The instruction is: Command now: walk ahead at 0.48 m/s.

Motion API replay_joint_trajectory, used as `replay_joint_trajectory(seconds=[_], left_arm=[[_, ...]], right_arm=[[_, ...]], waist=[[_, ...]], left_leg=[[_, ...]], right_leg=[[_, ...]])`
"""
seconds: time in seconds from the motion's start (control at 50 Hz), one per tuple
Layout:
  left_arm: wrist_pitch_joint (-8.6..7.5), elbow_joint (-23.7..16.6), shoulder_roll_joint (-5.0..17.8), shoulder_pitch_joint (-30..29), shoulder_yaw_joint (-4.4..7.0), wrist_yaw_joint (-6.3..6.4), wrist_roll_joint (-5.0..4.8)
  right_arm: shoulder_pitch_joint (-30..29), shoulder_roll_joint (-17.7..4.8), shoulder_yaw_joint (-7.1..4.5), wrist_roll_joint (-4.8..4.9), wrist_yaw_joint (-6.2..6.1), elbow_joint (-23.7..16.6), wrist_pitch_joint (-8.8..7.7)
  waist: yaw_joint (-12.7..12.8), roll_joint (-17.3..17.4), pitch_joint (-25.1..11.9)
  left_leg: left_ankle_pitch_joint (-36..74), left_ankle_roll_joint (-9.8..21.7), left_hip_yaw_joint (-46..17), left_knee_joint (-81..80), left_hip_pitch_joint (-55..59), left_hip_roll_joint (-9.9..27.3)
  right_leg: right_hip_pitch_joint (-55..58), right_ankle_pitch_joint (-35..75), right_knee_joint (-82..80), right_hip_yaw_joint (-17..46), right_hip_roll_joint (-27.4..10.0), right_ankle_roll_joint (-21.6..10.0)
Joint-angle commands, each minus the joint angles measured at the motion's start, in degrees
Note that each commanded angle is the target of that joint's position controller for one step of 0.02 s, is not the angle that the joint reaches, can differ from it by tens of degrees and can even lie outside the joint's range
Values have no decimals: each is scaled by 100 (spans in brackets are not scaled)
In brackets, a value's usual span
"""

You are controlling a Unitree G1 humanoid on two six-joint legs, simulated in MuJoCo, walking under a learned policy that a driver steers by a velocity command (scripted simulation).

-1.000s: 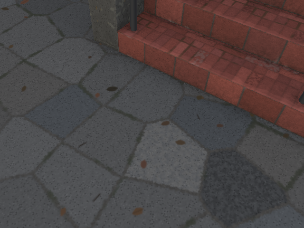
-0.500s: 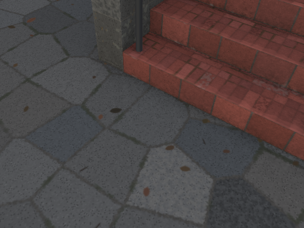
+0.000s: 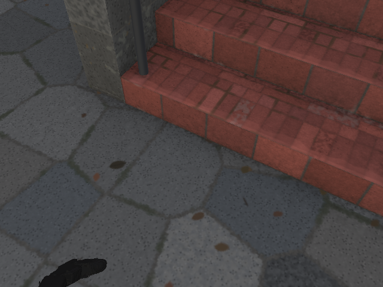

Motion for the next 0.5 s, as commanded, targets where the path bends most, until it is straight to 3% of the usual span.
replay_joint_trajectory(seconds=[0.02, 0.04, 0.06, 0.08, 0.1, 0.12, 0.14, 0.18, 0.22, 0.28, 0.36, 0.44, 0.5], left_arm=[[25, 471, 1760, 2897, 564, 109, 161], [32, 503, 1506, 2903, 440, 92, 145], [-2, 440, 1140, 2347, 325, 77, 71], [-24, 300, 881, 1794, 241, 76, 63], [-61, 250, 728, 1384, 187, 46, 122], [-103, 243, 559, 1181, 135, 18, 179], [-110, 290, 492, 1151, 110, -2, 206], [-120, 407, 596, 1366, 122, 33, 188], [-120, 474, 818, 1591, 157, 125, 200], [-77, 559, 891, 1962, 160, 236, 173], [-38, 673, 942, 2406, 151, 292, 104], [57, 861, 989, 2838, 179, 307, 74], [146, 904, 1085, 2853, 238, 331, 52]], right_arm=[[246, -185, 56, -60, 50, -465, -85], [262, -61, 118, 47, 97, -403, -263], [-308, -565, -24, 194, 117, -576, -373], [-772, -728, -54, 237, 90, -716, -418], [-975, -711, -93, 170, 30, -747, -402], [-915, -662, -147, 91, -18, -722, -317], [-737, -514, -144, 77, -28, -692, -223], [-738, -353, -139, 62, -43, -720, -107], [-1210, -467, -178, 13, -62, -908, -66], [-1855, -490, -194, -41, -27, -1119, -90], [-2678, -382, -125, 1, 73, -1340, -142], [-3317, -379, -53, 51, 217, -1586, -188], [-3370, -494, -50, 72, 319, -1711, -249]], waist=[[1206, -710, -2076], [1142, -1313, -2581], [1070, -1007, -1674], [909, -586, -1030], [685, -151, -649], [456, -178, -479], [309, -304, -447], [234, -329, -274], [276, -242, -48], [438, -203, 70], [701, -208, 196], [898, -192, 386], [780, -310, 342]], left_leg=[[2785, 177, 39, 4667, -3671, 33], [-426, 186, -826, 5857, -4524, -448], [-213, 316, -1000, 6271, -5102, -49], [311, 403, -793, 6107, -5095, 279], [788, 417, -686, 5713, -4791, 540], [1044, 441, -715, 5368, -4398, 735], [1154, 447, -732, 5178, -4093, 812], [1263, 389, -651, 4800, -4058, 875], [1773, 265, -630, 4237, -4522, 926], [2730, 143, -590, 3209, -4974, 884], [3477, 117, -335, 2001, -4783, 624], [3174, 170, -287, 1391, -4995, 500], [2550, 355, -238, 1100, -4757, 389]], right_leg=[[5315, -1374, -88, 2841, -1697, -1246], [5568, -2017, -1274, 4847, -2267, -1542], [4865, -2157, -1385, 4134, -2006, -1179], [3888, -1707, -1477, 3192, -1800, -951], [2944, -1153, -1656, 2544, -1586, -821], [2323, -798, -1813, 2063, -1346, -705], [1967, -744, -1961, 1809, -1234, -695], [1616, -648, -2225, 1504, -1158, -799], [1625, -554, -2411, 1358, -1164, -849], [1958, -269, -2457, 1120, -1105, -747], [2239, -194, -2461, 756, -983, -578], [3041, -56, -2176, 716, -1238, -567], [3482, 523, -1774, 750, -1464, -462]])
